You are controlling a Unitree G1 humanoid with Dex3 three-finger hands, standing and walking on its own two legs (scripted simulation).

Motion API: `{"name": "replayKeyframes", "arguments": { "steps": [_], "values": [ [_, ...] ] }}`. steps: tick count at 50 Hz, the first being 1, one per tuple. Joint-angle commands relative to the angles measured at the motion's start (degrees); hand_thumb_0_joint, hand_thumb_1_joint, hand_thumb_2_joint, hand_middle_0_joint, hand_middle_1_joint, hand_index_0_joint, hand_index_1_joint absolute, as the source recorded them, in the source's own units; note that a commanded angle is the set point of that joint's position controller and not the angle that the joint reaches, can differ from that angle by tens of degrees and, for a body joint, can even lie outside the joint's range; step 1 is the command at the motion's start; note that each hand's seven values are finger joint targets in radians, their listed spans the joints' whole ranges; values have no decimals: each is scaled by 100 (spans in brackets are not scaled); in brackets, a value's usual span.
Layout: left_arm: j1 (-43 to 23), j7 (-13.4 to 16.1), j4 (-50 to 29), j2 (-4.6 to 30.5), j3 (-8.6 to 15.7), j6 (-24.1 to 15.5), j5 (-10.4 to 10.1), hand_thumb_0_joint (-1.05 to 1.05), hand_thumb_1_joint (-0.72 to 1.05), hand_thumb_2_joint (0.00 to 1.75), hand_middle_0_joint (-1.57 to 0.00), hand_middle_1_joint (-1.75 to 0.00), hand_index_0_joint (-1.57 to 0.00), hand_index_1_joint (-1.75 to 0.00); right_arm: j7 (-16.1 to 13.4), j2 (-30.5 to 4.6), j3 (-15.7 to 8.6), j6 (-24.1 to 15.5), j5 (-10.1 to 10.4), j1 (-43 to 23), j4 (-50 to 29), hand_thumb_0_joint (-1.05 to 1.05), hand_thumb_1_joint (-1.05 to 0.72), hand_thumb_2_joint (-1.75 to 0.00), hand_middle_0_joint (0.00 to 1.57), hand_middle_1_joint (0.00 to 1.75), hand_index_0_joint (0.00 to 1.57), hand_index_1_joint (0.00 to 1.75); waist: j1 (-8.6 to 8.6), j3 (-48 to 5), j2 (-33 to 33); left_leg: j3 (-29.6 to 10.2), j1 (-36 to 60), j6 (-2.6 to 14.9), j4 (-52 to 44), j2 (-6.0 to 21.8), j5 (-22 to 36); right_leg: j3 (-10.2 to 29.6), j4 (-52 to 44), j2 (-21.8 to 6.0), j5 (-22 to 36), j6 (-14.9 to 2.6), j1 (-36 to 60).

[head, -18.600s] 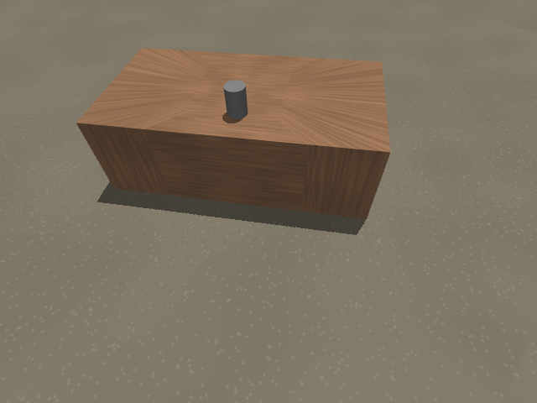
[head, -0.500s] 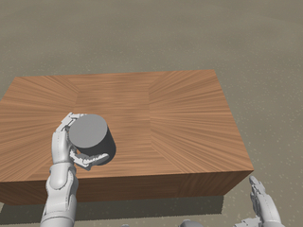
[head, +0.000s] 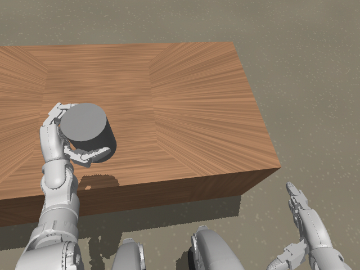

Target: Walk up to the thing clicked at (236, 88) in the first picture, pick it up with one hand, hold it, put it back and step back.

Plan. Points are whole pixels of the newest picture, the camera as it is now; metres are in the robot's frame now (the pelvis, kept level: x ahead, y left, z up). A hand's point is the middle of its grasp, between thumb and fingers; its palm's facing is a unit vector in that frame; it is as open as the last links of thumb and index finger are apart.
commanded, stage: crouch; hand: left
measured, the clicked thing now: (92, 135) +0.43 +0.15 +0.00
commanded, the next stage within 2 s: lower in 0.80 s
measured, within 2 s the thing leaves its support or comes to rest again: neither
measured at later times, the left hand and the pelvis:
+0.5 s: hand (88, 127) +0.48 +0.18 -0.05, palm faces +0.15 -0.99 -0.01, open 11.8 cm; pelvis -0.01 +0.00 -0.05, yaw -1 degrees
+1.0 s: hand (90, 123) +0.51 +0.18 -0.08, palm faces +0.15 -0.99 -0.02, open 11.8 cm; pelvis -0.01 +0.00 -0.07, yaw -2 degrees
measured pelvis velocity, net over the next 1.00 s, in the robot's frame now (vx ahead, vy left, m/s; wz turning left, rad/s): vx -0.01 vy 0.00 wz -0.03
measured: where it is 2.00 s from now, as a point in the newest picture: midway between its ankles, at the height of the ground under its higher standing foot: outside the picture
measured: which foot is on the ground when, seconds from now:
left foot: down 0.00-1.00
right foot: down 0.00-1.00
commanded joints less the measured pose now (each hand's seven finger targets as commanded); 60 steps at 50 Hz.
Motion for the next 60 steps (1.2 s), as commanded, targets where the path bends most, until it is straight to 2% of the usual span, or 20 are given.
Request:
{"name": "replayKeyframes", "arguments": {
  "steps": [1, 2, 4, 9, 11, 13, 22, 25, 27, 29, 34, 37, 39, 42, 49, 52, 55, 57, 59, 60],
  "values": [
    [-2204, 28, -666, 987, 206, -574, 59, 0, -3, 120, -129, -140, -131, -140, -35, -858, -486, -310, -72, 310, -1218, 0, 53, -5, 5, 5, 5, 5, -87, -2818, 793, -195, 1406, -37, -516, -160, 1471, -93, -378, 237, 1398, -257, 755],
    [-2160, 21, -508, 941, 231, -567, 62, 0, -2, 120, -129, -139, -131, -139, -17, -893, -473, -316, -76, 246, -1403, 0, 53, -6, 5, 5, 5, 5, -116, -2881, 666, -247, 1380, -42, -454, -132, 1652, -137, -300, 273, 1486, -266, 667],
    [-2296, 50, -363, 1315, 452, -599, 121, 0, -3, 120, -127, -138, -129, -138, -9, -981, -542, -287, -94, 312, -1279, 0, 52, -6, 5, 5, 5, 5, -137, -2905, 894, -214, 1162, -19, -242, -155, 1778, -90, -163, 256, 1626, -250, 569],
    [-2703, 50, -250, 1394, 495, -652, 210, 0, -2, 121, -128, -139, -130, -139, 35, -998, -544, -313, -122, 256, -1670, 0, 52, -6, 5, 5, 5, 5, -358, -3105, 977, -252, 884, -7, -29, -132, 1665, -95, 68, 284, 1576, -254, 388],
    [-2818, 53, -177, 1563, 586, -668, 262, 0, -4, 119, -127, -137, -128, -138, 57, -980, -492, -280, -137, 327, -1544, 0, 52, -6, 5, 5, 5, 5, -348, -3033, 1119, -292, 799, -28, 31, -111, 1667, -148, 189, 310, 1470, -282, 135],
    [-3049, 30, -272, 1637, 602, -686, 272, 0, -4, 120, -128, -138, -130, -139, 54, -1074, -562, -317, -148, 249, -1801, 0, 52, -6, 5, 5, 5, 5, -441, -3367, 1180, -330, 963, -32, 115, -83, 1694, -172, 263, 329, 1447, -289, 38],
    [-3467, 46, 79, 1975, 724, -608, 349, 0, -5, 119, -125, -137, -127, -137, 44, -1079, -537, -336, -136, 421, -2100, 0, 52, -6, 5, 5, 5, 5, -703, -3330, 1195, -310, 302, 42, 355, -119, 998, -47, 340, 319, 1032, -251, -122],
    [-3518, 45, 130, 2191, 856, -610, 343, 0, -6, 117, -124, -135, -126, -135, 12, -1151, -635, -345, -122, 344, -2044, 0, 52, -6, 5, 5, 5, 5, -682, -3312, 1269, -318, 244, 44, 422, -120, 943, -36, 391, 323, 961, -254, -238],
    [-3561, 38, 253, 2070, 734, -596, 395, 0, -3, 116, -122, -133, -124, -133, 25, -1120, -582, -369, -137, 275, -2194, 0, 52, -6, 5, 5, 5, 5, -764, -3350, 1381, -345, 312, 31, 468, -103, 961, -68, 460, 336, 932, -273, -426],
    [-3633, 77, 181, 2303, 865, -610, 432, 0, -4, 117, -123, -135, -125, -135, 21, -1137, -606, -340, -138, 401, -2062, 0, 52, -6, 5, 5, 5, 5, -723, -3448, 1505, -365, 354, 13, 505, -95, 1146, -110, 547, 348, 1040, -293, -471],
    [-3736, 93, 169, 2398, 955, -609, 417, 0, -7, 116, -121, -133, -123, -133, 31, -1162, -673, -346, -146, 449, -2105, 0, 51, -6, 5, 5, 5, 5, -820, -3539, 1525, -344, 139, 47, 647, -106, 1234, -84, 619, 352, 1187, -267, -411],
    [-3688, 52, 269, 2288, 817, -563, 468, 0, -6, 114, -120, -131, -122, -131, 38, -1164, -620, -362, -140, 322, -2375, 0, 51, -6, 5, 5, 5, 5, -874, -3652, 1554, -362, 203, 46, 688, -96, 1377, -90, 655, 357, 1288, -273, -403],
    [-3704, 61, 326, 2387, 871, -545, 474, 0, -9, 114, -118, -130, -120, -130, 41, -1193, -663, -327, -120, 297, -2301, 0, 52, -6, 5, 5, 5, 5, -816, -3576, 1639, -383, 303, 19, 683, -87, 1362, -135, 713, 375, 1181, -297, -647],
    [-3686, 94, 271, 2482, 958, -524, 480, 0, -9, 113, -118, -130, -120, -130, 43, -1233, -728, -333, -131, 426, -2325, 0, 51, -6, 5, 5, 5, 5, -880, -3830, 1635, -352, 318, 51, 825, -87, 1629, -98, 735, 373, 1472, -274, -458],
    [-3651, 107, 658, 2335, 827, -507, 587, 0, -6, 119, -124, -138, -126, -138, 71, -1152, -618, -295, -134, 424, -2220, 0, 51, -6, 5, 5, 5, 5, -1005, -3286, 1678, -443, 144, 5, 817, -42, 1470, -204, 846, 407, 1211, -307, -996],
    [-3743, 150, 578, 2549, 975, -599, 579, 0, -8, 120, -125, -139, -126, -139, 88, -1225, -654, -339, -154, 337, -2381, 0, 52, -6, 5, 5, 5, 5, -1032, -3577, 1622, -422, 33, 61, 1026, -58, 1649, -176, 935, 408, 1409, -295, -922],
    [-3805, 102, 733, 2605, 933, -657, 614, 0, -9, 121, -125, -140, -127, -141, 117, -1241, -661, -343, -163, 419, -2290, 0, 52, -6, 5, 5, 5, 5, -1105, -3554, 1750, -456, -20, 48, 1125, -44, 1719, -199, 1075, 425, 1406, -311, -1146],
    [-3919, 116, 645, 2805, 998, -701, 640, 0, -7, 122, -125, -141, -127, -141, 119, -1256, -651, -375, -157, 298, -2433, 0, 52, -6, 5, 5, 5, 5, -1116, -3669, 1818, -441, -63, 66, 1213, -71, 1612, -156, 1080, 403, 1379, -291, -1119],
    [-3969, 127, 759, 2710, 973, -734, 646, 0, -6, 123, -126, -141, -128, -142, 135, -1253, -637, -380, -170, 229, -2558, 0, 51, -6, 5, 5, 5, 5, -1193, -3704, 1804, -485, -161, 53, 1208, -55, 1395, -181, 1129, 414, 1198, -301, -1239],
    [-4127, 134, 541, 2891, 1038, -773, 646, 0, -7, 122, -126, -141, -128, -141, 148, -1245, -609, -385, -173, 220, -2649, 0, 51, -6, 5, 5, 5, 5, -1181, -3849, 1947, -457, -172, 58, 1267, -68, 1375, -142, 1156, 396, 1200, -296, -1164]
  ]
}}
